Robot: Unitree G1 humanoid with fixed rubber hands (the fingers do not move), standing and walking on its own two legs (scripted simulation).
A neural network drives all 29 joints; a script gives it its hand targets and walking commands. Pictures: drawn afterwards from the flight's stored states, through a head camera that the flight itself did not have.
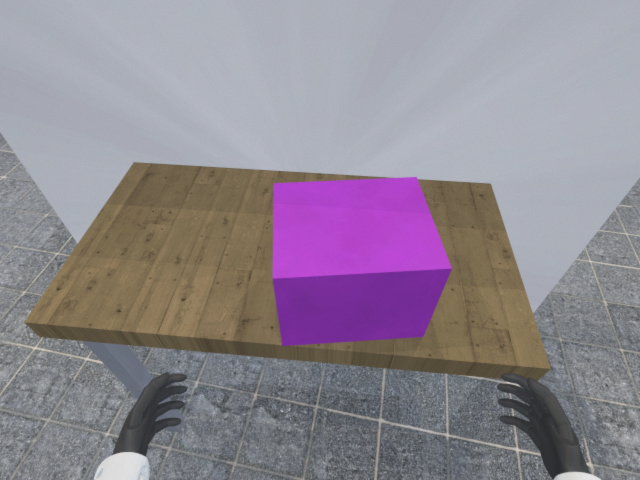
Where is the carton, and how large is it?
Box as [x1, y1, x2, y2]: [273, 177, 451, 345]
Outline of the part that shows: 416,177 274,183 273,284 282,345 413,337 423,335 451,267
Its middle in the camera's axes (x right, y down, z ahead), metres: +0.05 +0.03 +0.61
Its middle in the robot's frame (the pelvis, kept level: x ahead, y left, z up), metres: +0.44 -0.01 +0.00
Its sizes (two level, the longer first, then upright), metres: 0.226 0.184 0.178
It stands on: a table, 0.68 m high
